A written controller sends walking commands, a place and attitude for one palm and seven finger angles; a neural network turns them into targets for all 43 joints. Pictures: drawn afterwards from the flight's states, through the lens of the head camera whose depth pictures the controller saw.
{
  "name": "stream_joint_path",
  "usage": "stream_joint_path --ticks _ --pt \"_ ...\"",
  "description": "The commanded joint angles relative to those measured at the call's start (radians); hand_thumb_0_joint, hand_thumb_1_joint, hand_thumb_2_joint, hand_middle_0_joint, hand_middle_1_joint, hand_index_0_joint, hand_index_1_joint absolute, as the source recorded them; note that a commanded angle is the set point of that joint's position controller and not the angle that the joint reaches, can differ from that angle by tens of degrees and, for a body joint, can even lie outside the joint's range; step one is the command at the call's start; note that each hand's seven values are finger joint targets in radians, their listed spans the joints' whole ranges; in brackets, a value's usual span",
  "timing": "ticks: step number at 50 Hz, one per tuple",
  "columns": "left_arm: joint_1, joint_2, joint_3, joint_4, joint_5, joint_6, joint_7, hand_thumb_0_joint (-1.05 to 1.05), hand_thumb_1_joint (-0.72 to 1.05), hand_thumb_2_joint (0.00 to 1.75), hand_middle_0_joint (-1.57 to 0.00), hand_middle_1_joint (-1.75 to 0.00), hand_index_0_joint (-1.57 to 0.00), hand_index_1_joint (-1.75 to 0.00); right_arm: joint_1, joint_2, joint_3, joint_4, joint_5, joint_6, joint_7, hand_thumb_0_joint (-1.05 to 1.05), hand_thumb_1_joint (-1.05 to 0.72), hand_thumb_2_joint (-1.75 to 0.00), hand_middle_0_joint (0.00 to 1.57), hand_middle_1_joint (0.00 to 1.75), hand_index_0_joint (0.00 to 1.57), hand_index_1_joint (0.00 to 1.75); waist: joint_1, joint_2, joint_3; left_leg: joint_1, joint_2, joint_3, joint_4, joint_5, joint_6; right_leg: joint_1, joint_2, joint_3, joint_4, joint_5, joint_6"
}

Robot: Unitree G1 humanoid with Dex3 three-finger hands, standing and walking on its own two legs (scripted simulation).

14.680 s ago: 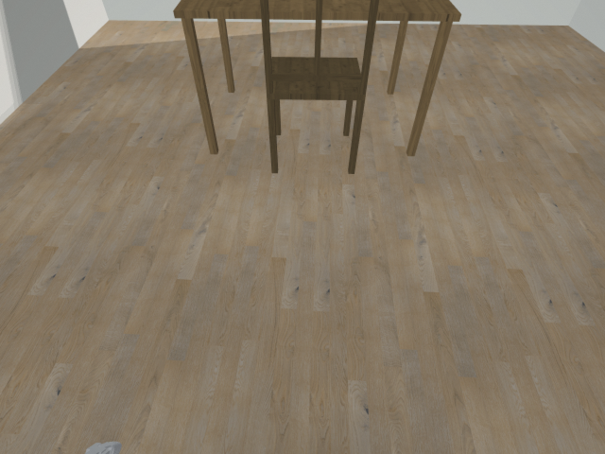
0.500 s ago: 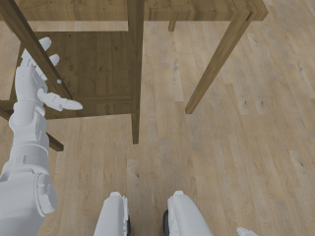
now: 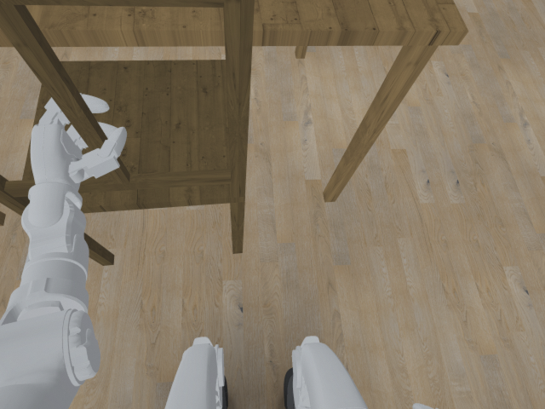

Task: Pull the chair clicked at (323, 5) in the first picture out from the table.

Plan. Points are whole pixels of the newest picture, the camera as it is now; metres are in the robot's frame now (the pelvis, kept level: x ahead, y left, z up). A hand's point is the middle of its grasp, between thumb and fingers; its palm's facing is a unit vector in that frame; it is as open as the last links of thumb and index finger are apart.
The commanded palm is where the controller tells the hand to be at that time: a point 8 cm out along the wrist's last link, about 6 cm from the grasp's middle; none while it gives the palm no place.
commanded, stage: hook a spindle and tug to test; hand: left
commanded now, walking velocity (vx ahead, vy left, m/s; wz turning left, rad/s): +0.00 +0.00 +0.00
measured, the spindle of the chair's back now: (82, 119) +0.50 +0.25 +0.05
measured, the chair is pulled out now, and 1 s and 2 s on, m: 0.00 0.01 0.15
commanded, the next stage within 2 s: step backward, pulling the chair out in 0.68 s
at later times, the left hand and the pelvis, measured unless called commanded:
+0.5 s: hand (106, 150) +0.47 +0.22 +0.03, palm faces +0.11 -0.99 -0.01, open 5.5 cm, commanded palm +0.42 +0.25 +0.02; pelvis +0.02 +0.01 +0.01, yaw -1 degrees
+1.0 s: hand (108, 147) +0.46 +0.21 +0.04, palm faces +0.23 -0.97 -0.11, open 5.4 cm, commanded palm +0.43 +0.25 +0.04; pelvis +0.04 +0.01 +0.08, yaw +1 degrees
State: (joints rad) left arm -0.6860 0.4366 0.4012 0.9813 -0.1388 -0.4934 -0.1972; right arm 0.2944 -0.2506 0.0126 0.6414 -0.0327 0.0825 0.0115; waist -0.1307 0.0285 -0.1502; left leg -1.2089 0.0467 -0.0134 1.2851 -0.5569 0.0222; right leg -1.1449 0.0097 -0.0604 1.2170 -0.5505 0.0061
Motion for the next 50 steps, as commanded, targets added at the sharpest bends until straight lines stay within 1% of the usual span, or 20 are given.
stream_joint_path --ticks 1,4,6,9,10,15,20,23,27,29,35,38,39,40,41,42,43,44,47,50 --pt "-0.367 0.172 -0.018 -0.211 0.000 -0.088 -0.040 0.00 0.90 0.90 -0.50 -1.45 -0.50 -1.45 0.147 -0.179 -0.063 -0.049 0.001 -0.011 -0.013 0.00 -0.90 -0.90 0.20 0.30 0.20 0.30 -0.025 0.138 -0.509 0.509 -0.009 -0.058 -0.122 0.535 -0.008 0.147 0.028 0.010 -0.119 0.386 -0.033" --pt "-0.290 0.162 -0.010 -0.204 -0.005 -0.078 -0.044 0.00 0.90 0.90 -0.50 -1.45 -0.50 -1.45 0.143 -0.177 -0.065 -0.059 0.003 -0.006 -0.011 0.00 -0.90 -0.90 0.20 0.30 0.20 0.30 -0.006 0.119 -0.530 0.515 -0.010 -0.056 -0.124 0.564 -0.010 0.171 0.027 0.008 -0.119 0.404 -0.033" --pt "-0.291 0.150 -0.022 -0.210 -0.011 -0.072 -0.049 0.00 0.90 0.90 -0.50 -1.45 -0.50 -1.45 0.141 -0.176 -0.064 -0.059 0.004 -0.006 -0.009 0.00 -0.90 -0.90 0.20 0.30 0.20 0.30 -0.014 0.111 -0.509 0.500 -0.011 -0.054 -0.123 0.555 -0.006 0.174 0.027 0.010 -0.120 0.412 -0.032" --pt "-0.239 0.155 -0.018 -0.262 -0.013 -0.069 -0.051 0.00 0.90 0.90 -0.50 -1.45 -0.50 -1.45 0.132 -0.174 -0.065 -0.072 0.006 -0.005 -0.006 0.00 -0.90 -0.90 0.20 0.30 0.20 0.30 0.009 0.141 -0.539 0.540 -0.007 -0.056 -0.134 0.605 -0.013 0.186 0.026 0.007 -0.121 0.426 -0.034" --pt "-0.210 0.123 -0.036 -0.270 -0.018 -0.063 -0.054 0.00 0.90 0.90 -0.50 -1.45 -0.50 -1.45 0.127 -0.168 -0.067 -0.079 0.007 -0.005 -0.003 0.00 -0.90 -0.90 0.20 0.30 0.20 0.30 0.006 0.129 -0.541 0.534 -0.010 -0.049 -0.132 0.604 -0.010 0.199 0.026 0.010 -0.127 0.440 -0.031" --pt "-0.147 0.134 -0.022 -0.281 -0.018 -0.051 -0.046 0.00 0.90 0.90 -0.50 -1.45 -0.50 -1.45 0.123 -0.170 -0.068 -0.088 0.011 -0.009 0.000 0.00 -0.90 -0.90 0.20 0.30 0.20 0.30 0.010 0.096 -0.508 0.503 -0.008 -0.044 -0.142 0.584 -0.010 0.213 0.028 0.009 -0.128 0.439 -0.029" --pt "-0.055 0.122 -0.024 -0.362 -0.028 -0.047 -0.047 0.00 0.90 0.90 -0.50 -1.45 -0.50 -1.45 0.121 -0.165 -0.072 -0.105 0.013 -0.017 0.007 0.00 -0.90 -0.90 0.20 0.30 0.20 0.30 0.034 0.130 -0.543 0.544 -0.003 -0.044 -0.150 0.675 -0.016 0.240 0.027 0.011 -0.127 0.485 -0.030" --pt "0.015 0.072 -0.055 -0.397 -0.037 -0.035 -0.042 0.00 0.90 0.90 -0.50 -1.45 -0.50 -1.45 0.122 -0.161 -0.076 -0.113 0.016 -0.022 0.014 0.00 -0.90 -0.90 0.20 0.30 0.20 0.30 0.034 0.109 -0.534 0.569 0.002 -0.048 -0.156 0.728 -0.018 0.238 0.031 0.004 -0.134 0.499 -0.028" --pt "0.026 0.087 -0.045 -0.420 -0.033 -0.029 -0.029 0.00 0.90 0.90 -0.50 -1.45 -0.50 -1.45 0.124 -0.165 -0.079 -0.110 0.018 -0.028 0.013 0.00 -0.90 -0.90 0.20 0.30 0.20 0.30 0.031 0.112 -0.506 0.552 0.005 -0.047 -0.158 0.730 -0.021 0.232 0.028 0.004 -0.128 0.502 -0.027" --pt "0.037 0.053 -0.070 -0.422 -0.033 -0.025 -0.028 0.00 0.90 0.90 -0.50 -1.45 -0.50 -1.45 0.124 -0.160 -0.080 -0.109 0.017 -0.031 0.015 0.00 -0.90 -0.90 0.20 0.30 0.20 0.30 0.026 0.103 -0.499 0.556 0.005 -0.049 -0.159 0.728 -0.022 0.226 0.028 0.000 -0.131 0.496 -0.026" --pt "0.088 0.045 -0.067 -0.450 -0.039 -0.021 -0.026 0.00 0.90 0.90 -0.50 -1.45 -0.50 -1.45 0.127 -0.158 -0.084 -0.116 0.017 -0.039 0.016 0.00 -0.90 -0.90 0.20 0.30 0.20 0.30 0.038 0.092 -0.516 0.552 0.001 -0.041 -0.158 0.762 -0.021 0.267 0.026 0.006 -0.130 0.541 -0.025" --pt "0.079 0.048 -0.064 -0.436 -0.037 -0.019 -0.024 0.00 0.90 0.90 -0.50 -1.45 -0.50 -1.45 0.125 -0.159 -0.082 -0.110 0.018 -0.042 0.013 0.00 -0.90 -0.90 0.20 0.30 0.20 0.30 0.032 0.096 -0.494 0.545 0.002 -0.042 -0.155 0.756 -0.022 0.244 0.025 0.005 -0.127 0.530 -0.025" --pt "-0.004 0.039 -0.085 -0.420 -0.032 -0.020 -0.022 0.00 0.90 0.90 -0.50 -1.45 -0.50 -1.45 0.121 -0.159 -0.079 -0.101 0.017 -0.042 0.010 0.00 -0.90 -0.90 0.20 0.30 0.20 0.30 0.009 0.094 -0.473 0.527 0.000 -0.044 -0.150 0.716 -0.021 0.225 0.024 0.006 -0.127 0.512 -0.023" --pt "-0.267 0.406 0.009 -0.541 0.112 0.081 0.121 0.00 0.90 0.90 -0.50 -1.45 -0.50 -1.45 0.141 -0.166 -0.072 -0.155 0.057 0.013 -0.026 0.00 -0.90 -0.90 0.20 0.30 0.20 0.30 0.074 0.194 -0.708 0.795 -0.008 -0.001 -0.329 0.576 -0.011 0.594 -0.044 0.083 -0.297 0.577 -0.049" --pt "-0.283 0.346 -0.029 -0.535 0.127 0.138 0.185 0.00 0.90 0.90 -0.50 -1.45 -0.50 -1.45 0.166 -0.147 -0.072 -0.169 0.059 0.015 -0.056 0.00 -0.90 -0.90 0.20 0.30 0.20 0.30 0.049 0.219 -0.668 0.835 -0.018 -0.008 -0.362 0.611 -0.011 0.594 -0.035 0.067 -0.338 0.667 -0.043" --pt "-0.171 0.249 -0.081 -0.429 0.136 0.196 0.219 0.00 0.90 0.90 -0.50 -1.45 -0.50 -1.45 0.158 -0.146 -0.069 -0.154 0.065 0.023 -0.074 0.00 -0.90 -0.90 0.20 0.30 0.20 0.30 0.041 0.197 -0.602 0.847 -0.008 -0.022 -0.379 0.680 -0.012 0.555 -0.038 0.059 -0.345 0.715 -0.035" --pt "-0.119 0.164 -0.147 -0.355 0.143 0.240 0.239 0.00 0.90 0.90 -0.50 -1.45 -0.50 -1.45 0.151 -0.142 -0.062 -0.152 0.067 0.038 -0.080 0.00 -0.90 -0.90 0.20 0.30 0.20 0.30 0.031 0.113 -0.505 0.839 0.016 -0.052 -0.424 0.580 -0.008 0.538 -0.034 0.035 -0.387 0.584 -0.019" --pt "-0.098 0.122 -0.175 -0.305 0.141 0.269 0.255 0.00 0.90 0.90 -0.50 -1.45 -0.50 -1.45 0.143 -0.142 -0.059 -0.139 0.072 0.048 -0.093 0.00 -0.90 -0.90 0.20 0.30 0.20 0.30 0.029 0.104 -0.442 0.800 0.022 -0.055 -0.446 0.618 0.006 0.564 -0.037 0.042 -0.403 0.608 -0.017" --pt "-0.129 0.108 -0.188 -0.194 0.146 0.294 0.289 0.00 0.90 0.90 -0.50 -1.45 -0.50 -1.45 0.150 -0.148 -0.053 -0.103 0.070 0.062 -0.112 0.00 -0.90 -0.90 0.20 0.30 0.20 0.30 0.025 0.087 -0.392 0.836 0.055 -0.066 -0.489 0.933 0.004 0.653 -0.058 0.049 -0.429 0.791 -0.005" --pt "-0.197 0.097 -0.198 -0.114 0.141 0.265 0.293 0.00 0.90 0.90 -0.50 -1.45 -0.50 -1.45 0.136 -0.145 -0.055 -0.077 0.061 0.054 -0.109 0.00 -0.90 -0.90 0.20 0.30 0.20 0.30 0.030 0.135 -0.352 0.896 0.091 -0.094 -0.538 0.991 0.002 0.664 -0.066 0.063 -0.481 0.707 0.004"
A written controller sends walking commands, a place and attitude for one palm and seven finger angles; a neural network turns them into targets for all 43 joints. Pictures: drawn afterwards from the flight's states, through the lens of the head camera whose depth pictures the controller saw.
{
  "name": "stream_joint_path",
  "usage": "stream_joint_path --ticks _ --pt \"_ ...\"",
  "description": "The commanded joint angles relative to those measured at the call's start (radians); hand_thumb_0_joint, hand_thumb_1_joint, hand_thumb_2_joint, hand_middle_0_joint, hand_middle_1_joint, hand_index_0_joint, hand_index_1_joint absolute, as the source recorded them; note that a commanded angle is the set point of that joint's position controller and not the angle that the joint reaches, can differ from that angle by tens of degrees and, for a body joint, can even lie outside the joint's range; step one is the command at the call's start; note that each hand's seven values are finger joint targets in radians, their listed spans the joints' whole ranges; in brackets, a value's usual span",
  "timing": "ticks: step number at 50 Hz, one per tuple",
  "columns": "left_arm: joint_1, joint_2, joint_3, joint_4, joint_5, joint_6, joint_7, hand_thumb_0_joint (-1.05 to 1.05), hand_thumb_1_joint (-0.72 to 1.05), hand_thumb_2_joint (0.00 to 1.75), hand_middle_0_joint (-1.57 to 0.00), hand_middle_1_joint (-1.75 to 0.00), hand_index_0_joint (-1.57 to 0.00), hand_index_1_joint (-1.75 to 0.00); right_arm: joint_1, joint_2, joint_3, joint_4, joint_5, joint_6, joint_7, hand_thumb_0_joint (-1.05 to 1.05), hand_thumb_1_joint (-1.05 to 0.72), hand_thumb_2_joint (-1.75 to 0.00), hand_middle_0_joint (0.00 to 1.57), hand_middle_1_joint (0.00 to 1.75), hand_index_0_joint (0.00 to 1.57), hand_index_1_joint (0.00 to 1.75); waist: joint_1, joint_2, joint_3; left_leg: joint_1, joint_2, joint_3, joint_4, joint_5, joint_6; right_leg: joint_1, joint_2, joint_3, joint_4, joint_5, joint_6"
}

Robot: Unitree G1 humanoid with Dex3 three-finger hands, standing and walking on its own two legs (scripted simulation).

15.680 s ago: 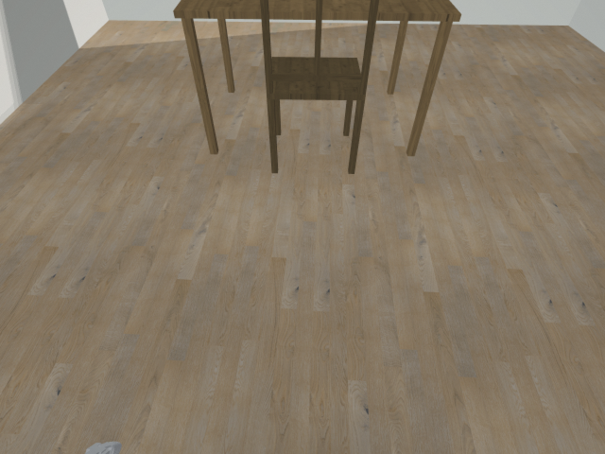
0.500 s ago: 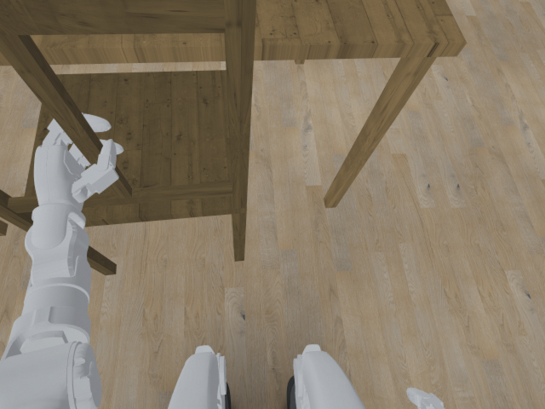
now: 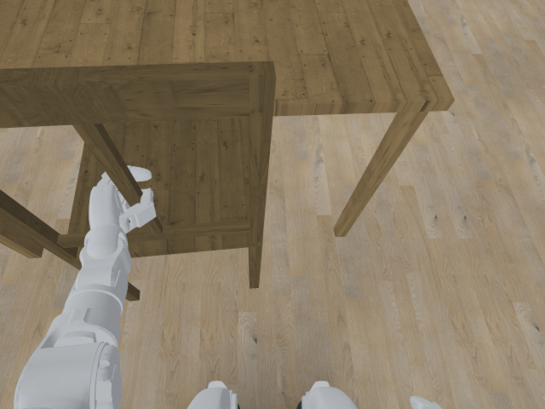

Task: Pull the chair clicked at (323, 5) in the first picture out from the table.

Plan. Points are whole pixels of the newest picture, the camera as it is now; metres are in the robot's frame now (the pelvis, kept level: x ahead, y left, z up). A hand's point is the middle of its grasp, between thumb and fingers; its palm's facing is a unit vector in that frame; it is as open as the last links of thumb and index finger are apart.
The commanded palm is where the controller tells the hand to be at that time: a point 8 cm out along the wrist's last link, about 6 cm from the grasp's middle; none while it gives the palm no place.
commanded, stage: step backward, pulling the chair out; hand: left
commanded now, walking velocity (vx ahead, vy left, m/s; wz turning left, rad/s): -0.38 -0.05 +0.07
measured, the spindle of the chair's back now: (130, 189) +0.45 +0.22 -0.03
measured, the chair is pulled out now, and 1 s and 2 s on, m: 0.01 0.15 0.24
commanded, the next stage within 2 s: none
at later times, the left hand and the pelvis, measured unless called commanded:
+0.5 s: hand (164, 227) +0.38 +0.16 -0.03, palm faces +0.17 -0.97 -0.15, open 5.2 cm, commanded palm +0.36 +0.20 -0.03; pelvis -0.02 -0.01 +0.03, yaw -1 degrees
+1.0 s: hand (185, 287) +0.29 +0.12 -0.03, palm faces +0.09 -0.98 -0.18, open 5.3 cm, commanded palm +0.29 +0.17 -0.02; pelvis -0.09 -0.02 +0.02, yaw +1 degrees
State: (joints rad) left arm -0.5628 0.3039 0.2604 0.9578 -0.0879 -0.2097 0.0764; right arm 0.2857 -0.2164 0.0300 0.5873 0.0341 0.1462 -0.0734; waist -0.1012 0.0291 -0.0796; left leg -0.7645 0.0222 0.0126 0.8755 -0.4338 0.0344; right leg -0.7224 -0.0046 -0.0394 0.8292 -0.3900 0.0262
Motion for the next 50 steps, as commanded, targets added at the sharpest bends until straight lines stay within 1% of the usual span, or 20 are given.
stream_joint_path --ticks 1,8,16,18,22,24,25,27,28,30,32,34,37,40,41,43,45,46,48,50 --pt "-0.332 0.242 -0.050 -0.070 0.094 -0.029 0.021 0.00 0.90 0.90 -0.50 -1.45 -0.50 -1.45 0.139 -0.185 -0.077 -0.017 -0.009 -0.013 -0.025 0.00 -0.90 -0.90 0.20 0.30 0.20 0.30 0.005 0.159 -0.411 0.470 0.119 -0.126 -0.147 0.875 -0.009 0.244 -0.046 0.040 -0.109 0.517 -0.016" --pt "-0.312 0.175 -0.092 -0.048 0.087 -0.080 0.000 0.00 0.90 0.90 -0.50 -1.45 -0.50 -1.45 0.146 -0.173 -0.087 0.040 -0.024 -0.065 -0.017 0.00 -0.90 -0.90 0.20 0.30 0.20 0.30 0.022 0.304 -0.396 0.745 0.162 -0.162 -0.191 1.218 -0.012 0.174 -0.025 0.048 -0.177 0.325 -0.020" --pt "-0.249 0.205 -0.054 -0.080 0.086 -0.096 0.003 0.00 0.90 0.90 -0.50 -1.45 -0.50 -1.45 0.138 -0.184 -0.098 0.055 -0.015 -0.083 -0.030 0.00 -0.90 -0.90 0.20 0.30 0.20 0.30 0.024 0.159 -0.464 0.679 0.158 -0.118 -0.189 1.127 -0.023 0.373 -0.062 0.074 -0.224 0.661 -0.035" --pt "-0.255 0.201 -0.057 -0.085 0.086 -0.101 0.007 0.00 0.90 0.90 -0.50 -1.45 -0.50 -1.45 0.127 -0.178 -0.097 0.061 -0.012 -0.087 -0.032 0.00 -0.90 -0.90 0.20 0.30 0.20 0.30 0.024 0.151 -0.468 0.648 0.153 -0.098 -0.186 1.060 -0.029 0.413 -0.087 0.090 -0.231 0.753 -0.039" --pt "-0.240 0.230 -0.047 -0.064 0.082 -0.098 0.023 0.00 0.90 0.90 -0.50 -1.45 -0.50 -1.45 0.102 -0.193 -0.098 0.052 0.002 -0.097 -0.048 0.00 -0.90 -0.90 0.20 0.30 0.20 0.30 0.024 0.094 -0.458 0.447 0.097 -0.052 -0.177 0.660 -0.060 0.574 -0.176 0.133 -0.243 1.029 -0.074" --pt "-0.260 0.222 -0.065 -0.060 0.082 -0.089 0.026 0.00 0.90 0.90 -0.50 -1.45 -0.50 -1.45 0.085 -0.195 -0.093 0.048 0.006 -0.103 -0.055 0.00 -0.90 -0.90 0.20 0.30 0.20 0.30 0.017 0.044 -0.441 0.375 0.066 -0.047 -0.184 0.464 -0.062 0.613 -0.207 0.141 -0.255 1.076 -0.079" --pt "-0.267 0.216 -0.071 -0.061 0.081 -0.084 0.028 0.00 0.90 0.90 -0.50 -1.45 -0.50 -1.45 0.078 -0.197 -0.092 0.048 0.006 -0.105 -0.059 0.00 -0.90 -0.90 0.20 0.30 0.20 0.30 0.015 0.029 -0.434 0.373 0.063 -0.050 -0.203 0.453 -0.059 0.612 -0.204 0.131 -0.256 1.065 -0.072" --pt "-0.265 0.196 -0.089 -0.076 0.075 -0.075 0.030 0.00 0.90 0.90 -0.50 -1.45 -0.50 -1.45 0.085 -0.203 -0.091 0.055 0.007 -0.108 -0.068 0.00 -0.90 -0.90 0.20 0.30 0.20 0.30 0.011 0.056 -0.442 0.476 0.090 -0.065 -0.265 0.717 -0.045 0.558 -0.152 0.084 -0.228 0.982 -0.041" --pt "-0.271 0.169 -0.109 -0.101 0.072 -0.077 0.028 0.00 0.90 0.90 -0.50 -1.45 -0.50 -1.45 0.080 -0.200 -0.089 0.055 0.004 -0.109 -0.067 0.00 -0.90 -0.90 0.20 0.30 0.20 0.30 0.016 0.094 -0.456 0.555 0.114 -0.094 -0.275 0.878 -0.032 0.503 -0.121 0.069 -0.218 0.876 -0.027" --pt "-0.261 0.120 -0.140 -0.120 0.068 -0.075 0.017 0.00 0.90 0.90 -0.50 -1.45 -0.50 -1.45 0.065 -0.188 -0.088 0.052 -0.004 -0.111 -0.054 0.00 -0.90 -0.90 0.20 0.30 0.20 0.30 0.026 0.172 -0.458 0.700 0.165 -0.159 -0.280 1.042 -0.006 0.351 -0.059 0.062 -0.197 0.482 -0.015" --pt "-0.255 0.115 -0.138 -0.124 0.069 -0.073 0.015 0.00 0.90 0.90 -0.50 -1.45 -0.50 -1.45 0.048 -0.183 -0.091 0.045 -0.013 -0.113 -0.041 0.00 -0.90 -0.90 0.20 0.30 0.20 0.30 0.035 0.244 -0.434 0.761 0.200 -0.183 -0.307 1.042 0.017 0.278 -0.028 0.056 -0.169 0.213 -0.016" --pt "-0.281 0.105 -0.149 -0.135 0.065 -0.071 0.014 0.00 0.90 0.90 -0.50 -1.45 -0.50 -1.45 0.024 -0.180 -0.084 0.037 -0.020 -0.126 -0.034 0.00 -0.90 -0.90 0.20 0.30 0.20 0.30 0.045 0.286 -0.369 0.736 0.222 -0.190 -0.343 0.944 0.031 0.263 -0.025 0.049 -0.144 0.074 -0.021" --pt "-0.308 0.119 -0.145 -0.111 0.064 -0.067 0.019 0.00 0.90 0.90 -0.50 -1.45 -0.50 -1.45 0.020 -0.183 -0.080 0.051 -0.019 -0.149 -0.038 0.00 -0.90 -0.90 0.20 0.30 0.20 0.30 0.050 0.235 -0.318 0.663 0.225 -0.193 -0.331 0.862 0.039 0.313 -0.033 0.057 -0.183 0.140 -0.025" --pt "-0.320 0.128 -0.139 -0.095 0.058 -0.070 0.020 0.00 0.90 0.90 -0.50 -1.45 -0.50 -1.45 0.022 -0.184 -0.086 0.061 -0.002 -0.169 -0.047 0.00 -0.90 -0.90 0.20 0.30 0.20 0.30 0.046 0.116 -0.339 0.549 0.172 -0.129 -0.271 0.712 0.003 0.429 -0.064 0.076 -0.265 0.451 -0.028" --pt "-0.307 0.175 -0.111 -0.075 0.058 -0.066 0.025 0.00 0.90 0.90 -0.50 -1.45 -0.50 -1.45 0.031 -0.194 -0.091 0.065 0.004 -0.172 -0.055 0.00 -0.90 -0.90 0.20 0.30 0.20 0.30 0.039 0.051 -0.356 0.495 0.140 -0.109 -0.246 0.617 -0.019 0.462 -0.098 0.103 -0.279 0.571 -0.041" --pt "-0.329 0.163 -0.136 -0.048 0.061 -0.068 0.035 0.00 0.90 0.90 -0.50 -1.45 -0.50 -1.45 0.040 -0.184 -0.091 0.079 0.011 -0.181 -0.060 0.00 -0.90 -0.90 0.20 0.30 0.20 0.30 0.016 -0.011 -0.366 0.473 0.063 -0.053 -0.173 0.418 -0.057 0.463 -0.200 0.167 -0.321 0.684 -0.078" --pt "-0.342 0.172 -0.141 -0.028 0.057 -0.063 0.039 0.00 0.90 0.90 -0.50 -1.45 -0.50 -1.45 0.013 -0.184 -0.086 0.082 0.013 -0.193 -0.064 0.00 -0.90 -0.90 0.20 0.30 0.20 0.30 0.022 -0.059 -0.328 0.428 0.018 -0.058 -0.135 0.129 -0.066 0.472 -0.265 0.211 -0.378 0.658 -0.098" --pt "-0.339 0.196 -0.129 -0.022 0.053 -0.055 0.043 0.00 0.90 0.90 -0.50 -1.45 -0.50 -1.45 0.009 -0.196 -0.087 0.084 0.017 -0.196 -0.067 0.00 -0.90 -0.90 0.20 0.30 0.20 0.30 0.025 -0.066 -0.307 0.421 0.008 -0.066 -0.141 0.076 -0.065 0.462 -0.280 0.216 -0.396 0.597 -0.105" --pt "-0.360 0.140 -0.169 -0.032 0.054 -0.053 0.043 0.00 0.90 0.90 -0.50 -1.45 -0.50 -1.45 0.000 -0.194 -0.075 0.110 0.012 -0.208 -0.072 0.00 -0.90 -0.90 0.20 0.30 0.20 0.30 0.022 -0.051 -0.313 0.471 0.028 -0.070 -0.241 0.214 -0.057 0.462 -0.239 0.140 -0.356 0.568 -0.073" --pt "-0.382 0.114 -0.188 -0.031 0.044 -0.068 0.043 0.00 0.90 0.90 -0.50 -1.45 -0.50 -1.45 -0.014 -0.203 -0.074 0.111 0.016 -0.216 -0.076 0.00 -0.90 -0.90 0.20 0.30 0.20 0.30 0.029 0.019 -0.295 0.503 0.106 -0.141 -0.347 0.457 -0.016 0.415 -0.114 0.066 -0.282 0.376 -0.013"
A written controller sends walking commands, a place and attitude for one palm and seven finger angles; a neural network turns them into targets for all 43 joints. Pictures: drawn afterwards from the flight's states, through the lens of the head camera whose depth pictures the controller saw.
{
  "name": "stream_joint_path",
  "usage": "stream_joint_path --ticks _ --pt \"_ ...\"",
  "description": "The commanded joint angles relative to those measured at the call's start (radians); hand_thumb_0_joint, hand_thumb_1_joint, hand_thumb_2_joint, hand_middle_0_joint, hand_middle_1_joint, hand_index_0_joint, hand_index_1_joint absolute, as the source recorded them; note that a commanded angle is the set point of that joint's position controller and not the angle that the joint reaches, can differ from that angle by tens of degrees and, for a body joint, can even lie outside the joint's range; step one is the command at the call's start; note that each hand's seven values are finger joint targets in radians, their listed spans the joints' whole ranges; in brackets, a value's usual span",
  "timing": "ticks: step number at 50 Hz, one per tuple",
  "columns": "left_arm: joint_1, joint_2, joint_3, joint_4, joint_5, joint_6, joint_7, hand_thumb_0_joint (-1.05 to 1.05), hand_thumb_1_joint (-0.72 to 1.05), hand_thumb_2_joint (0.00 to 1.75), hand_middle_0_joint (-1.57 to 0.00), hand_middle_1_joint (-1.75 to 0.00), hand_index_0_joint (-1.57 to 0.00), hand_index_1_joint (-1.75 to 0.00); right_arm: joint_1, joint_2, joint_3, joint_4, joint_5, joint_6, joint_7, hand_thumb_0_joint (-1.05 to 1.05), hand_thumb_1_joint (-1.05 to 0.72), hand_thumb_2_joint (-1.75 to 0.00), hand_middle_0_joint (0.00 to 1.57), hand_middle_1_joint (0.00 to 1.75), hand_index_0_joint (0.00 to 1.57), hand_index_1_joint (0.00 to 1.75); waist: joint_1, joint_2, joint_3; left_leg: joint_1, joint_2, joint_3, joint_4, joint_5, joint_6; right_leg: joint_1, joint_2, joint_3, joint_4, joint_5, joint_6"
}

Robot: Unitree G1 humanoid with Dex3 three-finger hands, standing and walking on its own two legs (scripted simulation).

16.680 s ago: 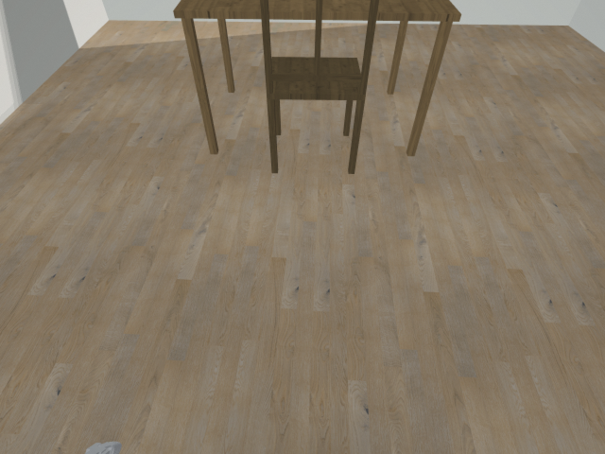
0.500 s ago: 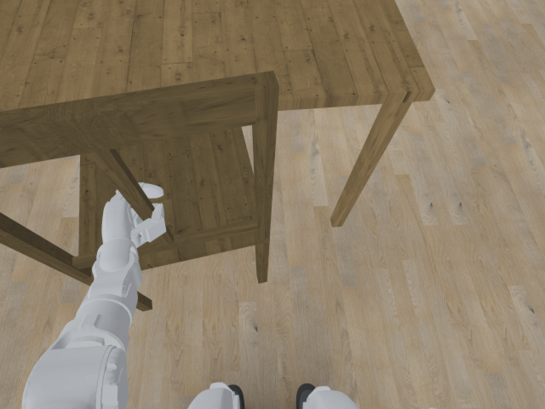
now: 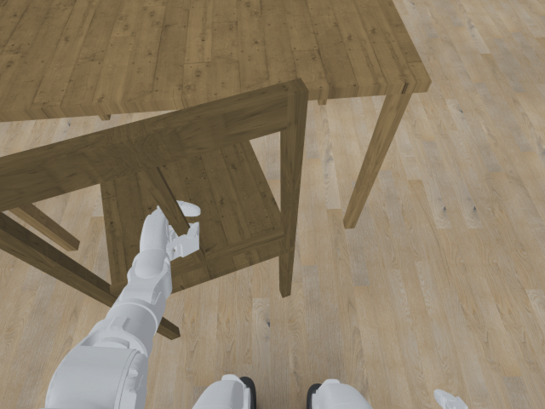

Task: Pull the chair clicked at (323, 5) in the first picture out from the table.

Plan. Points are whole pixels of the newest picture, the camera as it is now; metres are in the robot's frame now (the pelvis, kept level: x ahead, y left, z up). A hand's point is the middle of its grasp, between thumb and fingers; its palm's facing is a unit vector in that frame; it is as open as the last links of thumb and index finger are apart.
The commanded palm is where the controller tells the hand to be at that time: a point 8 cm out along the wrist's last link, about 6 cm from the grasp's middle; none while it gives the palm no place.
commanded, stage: step backward, pulling the chair out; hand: left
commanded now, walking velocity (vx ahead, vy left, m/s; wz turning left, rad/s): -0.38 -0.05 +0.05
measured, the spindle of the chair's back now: (179, 222) +0.41 +0.16 -0.05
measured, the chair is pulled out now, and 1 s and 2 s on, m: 0.15 0.24 0.33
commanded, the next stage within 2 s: none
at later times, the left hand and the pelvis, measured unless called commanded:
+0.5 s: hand (192, 268) +0.33 +0.13 -0.05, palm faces +0.04 -0.98 -0.17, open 5.3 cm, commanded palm +0.34 +0.18 -0.05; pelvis -0.05 +0.00 +0.00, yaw +2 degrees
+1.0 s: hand (190, 291) +0.29 +0.13 -0.05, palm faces +0.03 -0.98 -0.19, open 5.4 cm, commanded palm +0.30 +0.18 -0.05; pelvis -0.09 +0.00 +0.00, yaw +0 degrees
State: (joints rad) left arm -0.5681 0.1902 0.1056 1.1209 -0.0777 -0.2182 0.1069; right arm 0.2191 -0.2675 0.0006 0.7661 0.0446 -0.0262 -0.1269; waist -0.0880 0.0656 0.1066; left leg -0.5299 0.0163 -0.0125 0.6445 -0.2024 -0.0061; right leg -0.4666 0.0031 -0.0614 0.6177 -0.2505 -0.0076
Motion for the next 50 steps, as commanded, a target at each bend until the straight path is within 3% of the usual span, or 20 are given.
stream_joint_path --ticks 1,3,9,11,13,15,18,20,22,24,27,29,31,34,37,40,42,44,48,50 --pt "-0.382 0.233 -0.026 -0.195 0.028 -0.064 0.011 0.00 0.90 0.90 -0.50 -1.45 -0.50 -1.45 0.045 -0.159 -0.046 -0.072 0.008 -0.044 -0.020 0.00 -0.90 -0.90 0.20 0.30 0.20 0.30 0.025 0.024 -0.472 0.278 0.152 -0.171 -0.161 0.204 0.056 0.132 -0.071 0.073 -0.032 0.072 0.031" --pt "-0.384 0.176 -0.051 -0.204 0.026 -0.067 0.002 0.00 0.90 0.90 -0.50 -1.45 -0.50 -1.45 0.035 -0.141 -0.042 -0.070 -0.002 -0.053 -0.018 0.00 -0.90 -0.90 0.20 0.30 0.20 0.30 0.044 0.128 -0.491 0.285 0.203 -0.241 -0.188 0.217 0.089 0.105 -0.040 0.073 0.068 -0.053 0.019" --pt "-0.365 0.193 -0.041 -0.209 0.028 -0.056 -0.004 0.00 0.90 0.90 -0.50 -1.45 -0.50 -1.45 0.039 -0.130 -0.044 -0.069 -0.004 -0.081 -0.014 0.00 -0.90 -0.90 0.20 0.30 0.20 0.30 0.051 0.081 -0.460 0.191 0.187 -0.177 -0.127 0.177 0.077 0.201 -0.062 0.117 -0.013 0.014 0.004" --pt "-0.338 0.247 -0.016 -0.197 0.027 -0.052 0.004 0.00 0.90 0.90 -0.50 -1.45 -0.50 -1.45 0.040 -0.138 -0.051 -0.082 0.003 -0.087 -0.016 0.00 -0.90 -0.90 0.20 0.30 0.20 0.30 0.049 -0.002 -0.408 0.087 0.122 -0.128 -0.078 -0.058 0.041 0.201 -0.130 0.198 -0.105 -0.091 -0.029" --pt "-0.322 0.263 -0.022 -0.189 0.028 -0.056 0.016 0.00 0.90 0.90 -0.50 -1.45 -0.50 -1.45 0.062 -0.131 -0.053 -0.072 0.011 -0.097 -0.009 0.00 -0.90 -0.90 0.20 0.30 0.20 0.30 0.035 -0.142 -0.410 0.165 -0.001 -0.026 0.122 -0.224 -0.023 0.105 -0.307 0.381 -0.313 -0.161 -0.093" --pt "-0.297 0.242 -0.028 -0.180 0.038 -0.045 0.018 0.00 0.90 0.90 -0.50 -1.45 -0.50 -1.45 0.037 -0.128 -0.046 -0.057 -0.002 -0.096 -0.005 0.00 -0.90 -0.90 0.20 0.30 0.20 0.30 0.061 -0.139 -0.430 0.121 -0.026 -0.054 0.272 -0.276 -0.036 0.192 -0.380 0.381 -0.317 0.065 -0.148" --pt "-0.317 0.238 -0.018 -0.204 0.039 -0.025 0.015 0.00 0.90 0.90 -0.50 -1.45 -0.50 -1.45 0.045 -0.130 -0.029 -0.026 -0.005 -0.100 -0.011 0.00 -0.90 -0.90 0.20 0.30 0.20 0.30 0.045 -0.151 -0.454 0.142 0.005 -0.091 0.088 -0.261 -0.031 0.311 -0.349 0.234 -0.174 0.492 -0.114" --pt "-0.315 0.213 -0.035 -0.205 0.036 -0.020 0.015 0.00 0.90 0.90 -0.50 -1.45 -0.50 -1.45 0.061 -0.150 -0.032 -0.006 -0.005 -0.097 -0.022 0.00 -0.90 -0.90 0.20 0.30 0.20 0.30 0.033 -0.110 -0.477 0.221 0.034 -0.072 -0.135 0.060 -0.022 0.327 -0.267 0.147 -0.084 0.587 -0.051" --pt "-0.341 0.184 -0.057 -0.213 0.028 -0.019 0.012 0.00 0.90 0.90 -0.50 -1.45 -0.50 -1.45 0.068 -0.165 -0.049 -0.031 0.005 -0.083 -0.019 0.00 -0.90 -0.90 0.20 0.30 0.20 0.30 0.043 -0.044 -0.475 0.309 0.123 -0.105 -0.146 0.412 0.010 0.262 -0.144 0.082 -0.045 0.488 0.012" --pt "-0.416 0.114 -0.111 -0.283 0.027 -0.037 -0.008 0.00 0.90 0.90 -0.50 -1.45 -0.50 -1.45 0.046 -0.137 -0.040 -0.052 -0.008 -0.075 -0.019 0.00 -0.90 -0.90 0.20 0.30 0.20 0.30 0.045 0.082 -0.527 0.356 0.163 -0.145 -0.136 0.480 0.028 0.223 -0.102 0.069 0.015 0.351 0.023" --pt "-0.393 0.139 -0.071 -0.254 0.037 -0.035 -0.009 0.00 0.90 0.90 -0.50 -1.45 -0.50 -1.45 0.047 -0.127 -0.045 -0.051 -0.021 -0.063 -0.018 0.00 -0.90 -0.90 0.20 0.30 0.20 0.30 0.047 0.130 -0.529 0.393 0.209 -0.176 -0.112 0.635 0.049 0.163 -0.070 0.077 0.084 0.156 0.014" --pt "-0.387 0.131 -0.068 -0.243 0.041 -0.038 -0.013 0.00 0.90 0.90 -0.50 -1.45 -0.50 -1.45 0.045 -0.120 -0.046 -0.061 -0.025 -0.060 -0.011 0.00 -0.90 -0.90 0.20 0.30 0.20 0.30 0.051 0.133 -0.488 0.357 0.221 -0.171 -0.101 0.620 0.053 0.161 -0.065 0.081 0.077 0.093 0.006" --pt "-0.372 0.165 -0.043 -0.235 0.042 -0.038 -0.012 0.00 0.90 0.90 -0.50 -1.45 -0.50 -1.45 0.046 -0.126 -0.050 -0.062 -0.021 -0.061 -0.012 0.00 -0.90 -0.90 0.20 0.30 0.20 0.30 0.052 0.086 -0.477 0.286 0.205 -0.153 -0.072 0.544 0.039 0.231 -0.078 0.092 0.034 0.248 -0.002" --pt "-0.360 0.202 -0.029 -0.221 0.041 -0.041 -0.005 0.00 0.90 0.90 -0.50 -1.45 -0.50 -1.45 0.064 -0.122 -0.058 -0.065 -0.002 -0.064 -0.017 0.00 -0.90 -0.90 0.20 0.30 0.20 0.30 0.037 -0.087 -0.526 0.175 0.069 -0.050 0.067 0.121 -0.034 0.282 -0.227 0.207 -0.079 0.493 -0.060" --pt "-0.297 0.241 -0.007 -0.158 0.036 -0.023 0.000 0.00 0.90 0.90 -0.50 -1.45 -0.50 -1.45 0.060 -0.122 -0.052 -0.057 0.002 -0.077 -0.015 0.00 -0.90 -0.90 0.20 0.30 0.20 0.30 0.055 -0.190 -0.501 0.163 -0.022 -0.044 0.203 -0.349 -0.044 0.245 -0.355 0.307 -0.241 0.331 -0.122" --pt "-0.344 0.200 -0.024 -0.187 0.044 -0.017 0.002 0.00 0.90 0.90 -0.50 -1.45 -0.50 -1.45 0.065 -0.125 -0.028 -0.030 -0.010 -0.084 -0.019 0.00 -0.90 -0.90 0.20 0.30 0.20 0.30 0.023 -0.165 -0.510 0.237 0.004 -0.037 -0.040 -0.170 -0.024 0.246 -0.273 0.160 -0.174 0.340 -0.053" --pt "-0.357 0.192 -0.038 -0.219 0.035 -0.029 0.004 0.00 0.90 0.90 -0.50 -1.45 -0.50 -1.45 0.024 -0.156 -0.036 -0.055 -0.006 -0.083 -0.026 0.00 -0.90 -0.90 0.20 0.30 0.20 0.30 0.046 0.054 -0.481 0.228 0.126 -0.140 -0.200 0.109 0.025 0.203 -0.116 0.067 -0.047 0.152 0.024" --pt "-0.404 0.149 -0.067 -0.261 0.027 -0.038 -0.005 0.00 0.90 0.90 -0.50 -1.45 -0.50 -1.45 0.010 -0.130 -0.037 -0.086 -0.005 -0.083 -0.013 0.00 -0.90 -0.90 0.20 0.30 0.20 0.30 0.059 0.104 -0.443 0.141 0.218 -0.212 -0.246 0.024 0.072 0.212 -0.054 0.070 0.067 -0.083 0.022" --pt "-0.402 0.161 -0.049 -0.249 0.036 -0.038 -0.008 0.00 0.90 0.90 -0.50 -1.45 -0.50 -1.45 0.053 -0.129 -0.046 -0.058 -0.014 -0.091 -0.020 0.00 -0.90 -0.90 0.20 0.30 0.20 0.30 0.048 0.079 -0.479 0.257 0.208 -0.167 -0.103 0.423 0.069 0.231 -0.059 0.088 0.039 0.188 0.017" --pt "-0.403 0.158 -0.064 -0.230 0.044 -0.040 -0.013 0.00 0.90 0.90 -0.50 -1.45 -0.50 -1.45 0.044 -0.125 -0.047 -0.057 -0.016 -0.090 -0.015 0.00 -0.90 -0.90 0.20 0.30 0.20 0.30 0.051 0.073 -0.437 0.170 0.176 -0.124 -0.079 0.307 0.024 0.253 -0.108 0.116 0.016 0.281 -0.005"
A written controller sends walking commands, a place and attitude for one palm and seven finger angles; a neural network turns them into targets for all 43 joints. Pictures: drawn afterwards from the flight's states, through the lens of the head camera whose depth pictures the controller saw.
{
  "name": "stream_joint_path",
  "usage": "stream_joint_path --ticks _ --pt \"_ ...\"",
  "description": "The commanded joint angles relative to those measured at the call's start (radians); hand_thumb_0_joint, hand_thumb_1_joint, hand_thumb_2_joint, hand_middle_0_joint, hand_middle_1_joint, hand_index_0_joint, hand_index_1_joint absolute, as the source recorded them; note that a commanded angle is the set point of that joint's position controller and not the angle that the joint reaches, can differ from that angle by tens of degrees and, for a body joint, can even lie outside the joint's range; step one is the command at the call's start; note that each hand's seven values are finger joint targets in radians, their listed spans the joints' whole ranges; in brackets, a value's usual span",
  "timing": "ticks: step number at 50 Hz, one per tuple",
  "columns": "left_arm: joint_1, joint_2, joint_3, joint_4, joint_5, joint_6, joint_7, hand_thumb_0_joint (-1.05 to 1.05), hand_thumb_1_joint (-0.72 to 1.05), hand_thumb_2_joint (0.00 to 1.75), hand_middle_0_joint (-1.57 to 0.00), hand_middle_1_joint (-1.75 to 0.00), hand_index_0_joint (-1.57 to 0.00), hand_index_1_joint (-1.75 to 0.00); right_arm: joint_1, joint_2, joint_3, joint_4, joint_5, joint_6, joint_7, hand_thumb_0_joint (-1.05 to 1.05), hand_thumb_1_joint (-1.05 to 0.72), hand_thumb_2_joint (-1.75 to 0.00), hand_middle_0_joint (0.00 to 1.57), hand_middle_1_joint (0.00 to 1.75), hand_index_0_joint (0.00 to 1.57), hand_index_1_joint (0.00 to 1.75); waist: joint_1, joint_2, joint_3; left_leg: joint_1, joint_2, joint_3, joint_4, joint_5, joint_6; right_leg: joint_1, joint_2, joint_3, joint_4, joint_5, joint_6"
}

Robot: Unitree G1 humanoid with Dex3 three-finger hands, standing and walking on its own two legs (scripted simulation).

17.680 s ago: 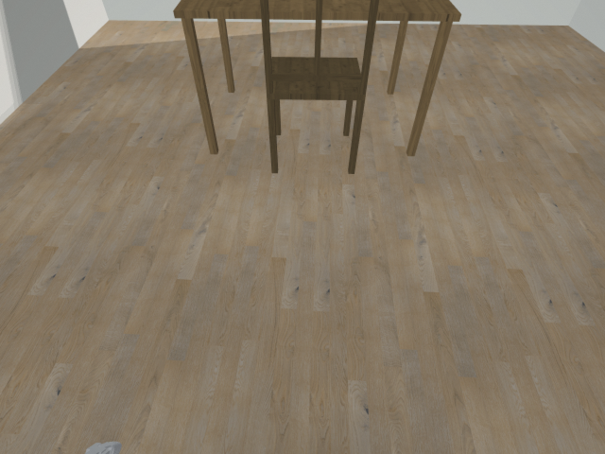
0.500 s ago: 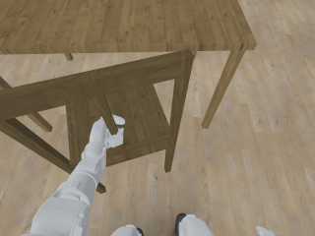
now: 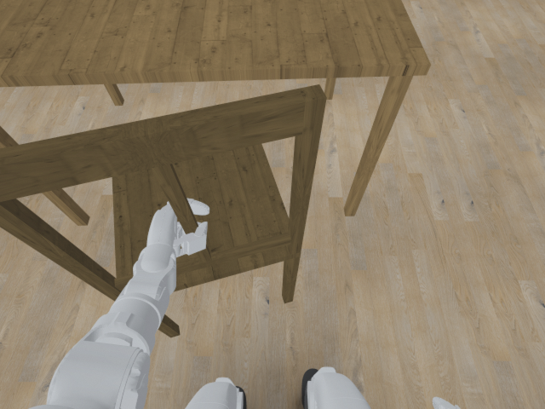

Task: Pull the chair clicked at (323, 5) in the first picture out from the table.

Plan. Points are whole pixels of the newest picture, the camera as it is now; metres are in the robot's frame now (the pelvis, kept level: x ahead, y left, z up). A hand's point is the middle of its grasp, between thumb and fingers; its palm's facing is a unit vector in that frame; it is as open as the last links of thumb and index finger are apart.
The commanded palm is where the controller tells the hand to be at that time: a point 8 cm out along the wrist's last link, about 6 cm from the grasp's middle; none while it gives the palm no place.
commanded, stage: step backward, pulling the chair out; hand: left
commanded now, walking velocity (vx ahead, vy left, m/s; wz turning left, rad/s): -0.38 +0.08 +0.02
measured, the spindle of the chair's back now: (188, 221) +0.41 +0.15 -0.05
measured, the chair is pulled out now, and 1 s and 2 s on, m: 0.24 0.33 0.50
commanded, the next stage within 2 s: none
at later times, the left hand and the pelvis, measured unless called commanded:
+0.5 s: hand (198, 255) +0.35 +0.13 -0.05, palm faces +0.03 -0.98 -0.19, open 5.4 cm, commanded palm +0.35 +0.18 -0.04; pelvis -0.04 -0.01 +0.00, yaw +0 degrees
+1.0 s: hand (196, 283) +0.30 +0.13 -0.05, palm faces +0.03 -0.98 -0.18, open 5.4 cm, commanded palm +0.29 +0.18 -0.04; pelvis -0.09 +0.00 +0.01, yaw +1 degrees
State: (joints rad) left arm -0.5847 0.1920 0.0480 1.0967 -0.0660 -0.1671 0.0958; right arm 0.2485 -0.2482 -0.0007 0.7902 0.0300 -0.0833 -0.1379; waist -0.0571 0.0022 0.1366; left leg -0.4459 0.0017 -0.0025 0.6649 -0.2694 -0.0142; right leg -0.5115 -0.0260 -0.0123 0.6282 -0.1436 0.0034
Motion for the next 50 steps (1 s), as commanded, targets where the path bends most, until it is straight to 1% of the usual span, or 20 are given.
stream_joint_path --ticks 1,4,6,10,11,13,16,20,23,25,27,30,33,35,39,42,44,45,47,50 --pt "-0.391 0.182 -0.002 -0.214 0.028 -0.092 0.002 0.00 0.90 0.90 -0.50 -1.45 -0.50 -1.45 0.022 -0.153 -0.053 -0.078 0.010 -0.032 -0.007 0.00 -0.90 -0.90 0.20 0.30 0.20 0.30 0.018 0.097 -0.475 0.036 0.163 -0.117 -0.078 0.253 0.015 0.327 -0.109 0.102 -0.019 0.170 -0.036" --pt "-0.332 0.236 0.024 -0.180 0.024 -0.099 0.011 0.00 0.90 0.90 -0.50 -1.45 -0.50 -1.45 0.050 -0.143 -0.057 -0.066 0.020 -0.038 -0.005 0.00 -0.90 -0.90 0.20 0.30 0.20 0.30 0.016 -0.105 -0.540 0.110 -0.001 -0.025 0.139 -0.187 -0.035 0.253 -0.300 0.276 -0.265 0.101 -0.104" --pt "-0.284 0.235 0.032 -0.145 0.024 -0.078 0.013 0.00 0.90 0.90 -0.50 -1.45 -0.50 -1.45 0.035 -0.154 -0.051 -0.058 0.015 -0.040 -0.006 0.00 -0.90 -0.90 0.20 0.30 0.20 0.30 0.027 -0.109 -0.509 0.086 -0.014 -0.056 0.203 -0.262 -0.032 0.267 -0.338 0.284 -0.298 0.117 -0.137" --pt "-0.327 0.191 0.015 -0.163 0.024 -0.058 0.010 0.00 0.90 0.90 -0.50 -1.45 -0.50 -1.45 0.047 -0.169 -0.033 -0.037 0.010 -0.032 -0.015 0.00 -0.90 -0.90 0.20 0.30 0.20 0.30 -0.005 -0.082 -0.525 0.179 0.042 -0.059 -0.157 0.045 -0.011 0.321 -0.216 0.094 -0.159 0.294 -0.042" --pt "-0.329 0.193 0.012 -0.167 0.019 -0.060 0.012 0.00 0.90 0.90 -0.50 -1.45 -0.50 -1.45 0.028 -0.191 -0.043 -0.052 0.015 -0.028 -0.020 0.00 -0.90 -0.90 0.20 0.30 0.20 0.30 0.006 0.024 -0.504 0.199 0.106 -0.108 -0.214 0.204 0.013 0.290 -0.138 0.046 -0.122 0.218 -0.007" --pt "-0.386 0.132 -0.034 -0.239 0.011 -0.074 0.000 0.00 0.90 0.90 -0.50 -1.45 -0.50 -1.45 -0.004 -0.158 -0.039 -0.104 0.010 -0.020 -0.009 0.00 -0.90 -0.90 0.20 0.30 0.20 0.30 0.028 0.172 -0.484 0.123 0.214 -0.177 -0.263 0.209 0.064 0.284 -0.043 0.012 0.022 -0.080 0.017" --pt "-0.403 0.149 -0.003 -0.256 0.012 -0.078 0.000 0.00 0.90 0.90 -0.50 -1.45 -0.50 -1.45 0.011 -0.149 -0.039 -0.100 -0.001 -0.021 -0.013 0.00 -0.90 -0.90 0.20 0.30 0.20 0.30 0.027 0.152 -0.492 0.185 0.250 -0.201 -0.188 0.472 0.092 0.241 -0.019 0.026 0.082 -0.055 0.008" --pt "-0.424 0.129 -0.020 -0.235 0.037 -0.106 -0.007 0.00 0.90 0.90 -0.50 -1.45 -0.50 -1.45 0.044 -0.145 -0.049 -0.070 -0.010 -0.030 0.003 0.00 -0.90 -0.90 0.20 0.30 0.20 0.30 0.006 0.160 -0.532 0.278 0.215 -0.131 -0.071 0.655 0.036 0.257 -0.049 0.044 -0.019 0.207 -0.012" --pt "-0.379 0.197 0.015 -0.190 0.033 -0.104 0.000 0.00 0.90 0.90 -0.50 -1.45 -0.50 -1.45 0.046 -0.144 -0.059 -0.068 0.008 -0.023 -0.007 0.00 -0.90 -0.90 0.20 0.30 0.20 0.30 0.000 0.009 -0.585 0.166 0.111 -0.051 0.036 0.309 -0.025 0.345 -0.181 0.154 -0.085 0.481 -0.056" --pt "-0.335 0.231 0.034 -0.151 0.030 -0.096 0.002 0.00 0.90 0.90 -0.50 -1.45 -0.50 -1.45 0.031 -0.140 -0.057 -0.070 0.013 -0.028 -0.009 0.00 -0.90 -0.90 0.20 0.30 0.20 0.30 0.012 -0.092 -0.572 0.114 0.020 -0.046 0.152 -0.170 -0.044 0.331 -0.306 0.261 -0.209 0.420 -0.117" --pt "-0.309 0.230 0.037 -0.132 0.029 -0.067 0.001 0.00 0.90 0.90 -0.50 -1.45 -0.50 -1.45 0.027 -0.149 -0.045 -0.063 0.011 -0.030 -0.008 0.00 -0.90 -0.90 0.20 0.30 0.20 0.30 0.021 -0.095 -0.537 0.096 0.015 -0.075 0.153 -0.237 -0.038 0.324 -0.335 0.247 -0.224 0.364 -0.140" --pt "-0.338 0.200 0.029 -0.153 0.029 -0.060 0.001 0.00 0.90 0.90 -0.50 -1.45 -0.50 -1.45 0.034 -0.156 -0.030 -0.046 0.003 -0.030 -0.019 0.00 -0.90 -0.90 0.20 0.30 0.20 0.30 -0.003 -0.098 -0.541 0.184 0.049 -0.056 -0.122 0.055 -0.016 0.331 -0.213 0.094 -0.144 0.364 -0.046" --pt "-0.394 0.138 -0.016 -0.226 0.015 -0.080 -0.008 0.00 0.90 0.90 -0.50 -1.45 -0.50 -1.45 -0.013 -0.152 -0.038 -0.103 0.004 -0.019 -0.009 0.00 -0.90 -0.90 0.20 0.30 0.20 0.30 0.024 0.169 -0.504 0.161 0.241 -0.203 -0.248 0.312 0.078 0.269 -0.026 0.015 0.048 -0.064 0.019" --pt "-0.424 0.126 -0.013 -0.237 0.020 -0.082 -0.011 0.00 0.90 0.90 -0.50 -1.45 -0.50 -1.45 -0.009 -0.135 -0.032 -0.103 -0.011 -0.022 -0.006 0.00 -0.90 -0.90 0.20 0.30 0.20 0.30 0.025 0.215 -0.477 0.178 0.283 -0.243 -0.237 0.437 0.109 0.210 -0.013 0.027 0.133 -0.200 0.006" --pt "-0.408 0.130 -0.003 -0.199 0.038 -0.098 -0.011 0.00 0.90 0.90 -0.50 -1.45 -0.50 -1.45 0.041 -0.141 -0.046 -0.069 -0.018 -0.034 0.015 0.00 -0.90 -0.90 0.20 0.30 0.20 0.30 0.009 0.168 -0.517 0.378 0.262 -0.187 -0.070 0.815 0.088 0.206 -0.026 0.051 -0.022 0.021 -0.002" --pt "-0.386 0.205 0.032 -0.178 0.036 -0.105 -0.004 0.00 0.90 0.90 -0.50 -1.45 -0.50 -1.45 0.052 -0.155 -0.061 -0.056 0.001 -0.032 0.009 0.00 -0.90 -0.90 0.20 0.30 0.20 0.30 -0.001 0.063 -0.562 0.245 0.176 -0.089 -0.002 0.559 0.008 0.368 -0.109 0.116 -0.102 0.470 -0.027" --pt "-0.358 0.249 0.046 -0.167 0.033 -0.097 0.000 0.00 0.90 0.90 -0.50 -1.45 -0.50 -1.45 0.030 -0.147 -0.062 -0.077 0.013 -0.035 -0.001 0.00 -0.90 -0.90 0.20 0.30 0.20 0.30 0.010 -0.065 -0.579 0.113 0.036 -0.041 0.164 -0.086 -0.048 0.422 -0.301 0.272 -0.180 0.633 -0.116" --pt "-0.325 0.255 0.047 -0.148 0.031 -0.080 -0.002 0.00 0.90 0.90 -0.50 -1.45 -0.50 -1.45 0.002 -0.149 -0.056 -0.083 0.014 -0.035 -0.001 0.00 -0.90 -0.90 0.20 0.30 0.20 0.30 0.028 -0.067 -0.547 0.057 0.008 -0.075 0.240 -0.249 -0.048 0.391 -0.355 0.302 -0.214 0.553 -0.149" --pt "-0.319 0.239 0.047 -0.157 0.031 -0.047 -0.004 0.00 0.90 0.90 -0.50 -1.45 -0.50 -1.45 0.008 -0.150 -0.041 -0.064 0.002 -0.033 -0.004 0.00 -0.90 -0.90 0.20 0.30 0.20 0.30 0.027 -0.057 -0.527 0.043 0.024 -0.113 0.217 -0.270 -0.043 0.414 -0.373 0.260 -0.183 0.609 -0.171" --pt "-0.327 0.217 0.043 -0.174 0.031 -0.023 -0.002 0.00 0.90 0.90 -0.50 -1.45 -0.50 -1.45 0.022 -0.155 -0.031 -0.050 -0.001 -0.019 -0.015 0.00 -0.90 -0.90 0.20 0.30 0.20 0.30 0.010 -0.112 -0.555 0.105 0.023 -0.064 -0.007 -0.171 -0.041 0.486 -0.312 0.154 -0.146 0.713 -0.109"
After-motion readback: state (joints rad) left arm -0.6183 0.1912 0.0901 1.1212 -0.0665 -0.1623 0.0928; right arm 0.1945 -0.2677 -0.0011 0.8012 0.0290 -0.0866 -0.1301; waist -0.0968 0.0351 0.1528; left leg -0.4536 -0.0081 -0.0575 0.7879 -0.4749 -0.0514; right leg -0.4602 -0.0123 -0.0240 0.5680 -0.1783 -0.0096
